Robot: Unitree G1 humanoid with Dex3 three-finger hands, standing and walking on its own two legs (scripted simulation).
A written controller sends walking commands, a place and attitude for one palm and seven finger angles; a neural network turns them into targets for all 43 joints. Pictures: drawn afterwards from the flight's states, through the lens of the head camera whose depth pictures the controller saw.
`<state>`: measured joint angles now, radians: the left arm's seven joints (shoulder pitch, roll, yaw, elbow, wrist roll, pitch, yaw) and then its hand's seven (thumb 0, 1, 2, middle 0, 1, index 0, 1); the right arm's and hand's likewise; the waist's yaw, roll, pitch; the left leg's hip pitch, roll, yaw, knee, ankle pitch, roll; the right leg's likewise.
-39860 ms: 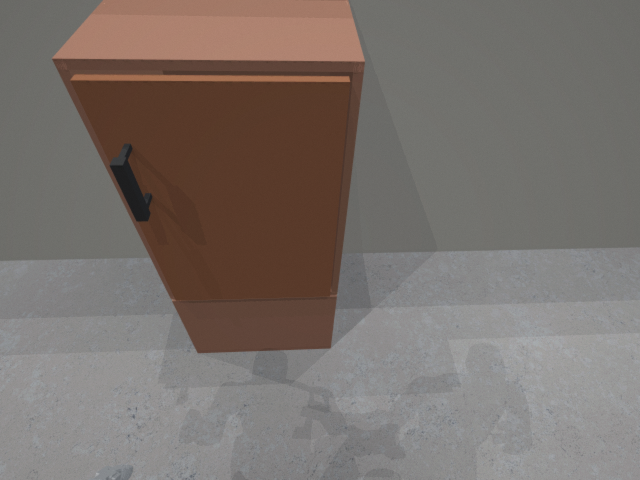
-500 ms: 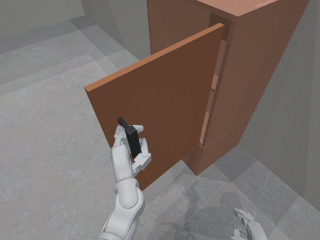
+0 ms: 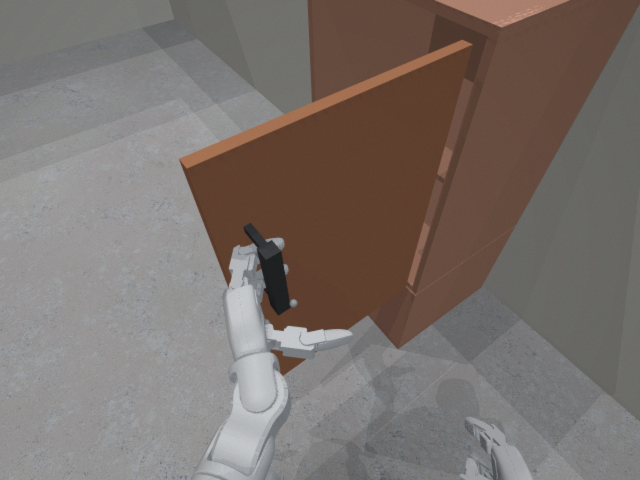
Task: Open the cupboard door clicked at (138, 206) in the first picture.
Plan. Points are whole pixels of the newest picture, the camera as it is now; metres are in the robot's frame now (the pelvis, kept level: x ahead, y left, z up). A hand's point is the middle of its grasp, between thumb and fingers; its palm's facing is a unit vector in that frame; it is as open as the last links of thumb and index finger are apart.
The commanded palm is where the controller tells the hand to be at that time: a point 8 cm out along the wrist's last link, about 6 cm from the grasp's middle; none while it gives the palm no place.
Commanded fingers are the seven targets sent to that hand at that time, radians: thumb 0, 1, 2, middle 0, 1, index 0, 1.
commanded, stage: open thumb and fingers to let go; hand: left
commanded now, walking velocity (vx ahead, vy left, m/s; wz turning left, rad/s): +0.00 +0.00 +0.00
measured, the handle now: (266, 270) +0.36 +0.08 +0.07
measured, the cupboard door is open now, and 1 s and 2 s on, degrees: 91 95 95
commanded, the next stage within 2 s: slide the hand sideways off the handle in 0.22 s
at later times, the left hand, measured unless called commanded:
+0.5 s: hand (290, 332) +0.28 +0.05 +0.06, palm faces -0.19 -0.98 -0.11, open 16.0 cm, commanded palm +0.27 +0.08 +0.07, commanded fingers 0.00 -0.50 0.30 -0.15 -0.30 -0.15 -0.30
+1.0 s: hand (269, 362) +0.24 +0.07 +0.06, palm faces -0.16 -0.99 -0.01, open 16.3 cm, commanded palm +0.22 +0.13 +0.07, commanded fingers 0.00 -0.50 0.30 -0.15 -0.30 -0.15 -0.30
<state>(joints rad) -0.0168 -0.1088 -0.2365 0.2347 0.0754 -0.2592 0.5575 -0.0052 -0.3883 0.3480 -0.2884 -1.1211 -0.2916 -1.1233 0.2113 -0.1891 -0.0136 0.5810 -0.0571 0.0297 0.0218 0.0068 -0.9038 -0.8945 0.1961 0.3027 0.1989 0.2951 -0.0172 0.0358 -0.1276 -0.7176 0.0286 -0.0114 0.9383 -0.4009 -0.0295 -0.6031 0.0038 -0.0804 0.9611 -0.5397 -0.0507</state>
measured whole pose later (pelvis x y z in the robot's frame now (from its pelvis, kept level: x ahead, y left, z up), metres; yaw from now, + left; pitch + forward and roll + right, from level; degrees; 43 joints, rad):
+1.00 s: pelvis -0.01 +0.02 +0.00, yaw -1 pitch +9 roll +0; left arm 0.21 0.07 -0.25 0.01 -0.04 -0.30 0.08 -0.02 -0.50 0.30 -0.18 -0.32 -0.16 -0.31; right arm 0.24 -0.21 0.02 0.46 0.00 0.02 0.02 0.01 -0.90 -0.89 0.20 0.30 0.20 0.30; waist -0.01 0.04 -0.09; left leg -0.71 0.02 0.02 0.96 -0.41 0.00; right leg -0.60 0.00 -0.05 0.98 -0.53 -0.02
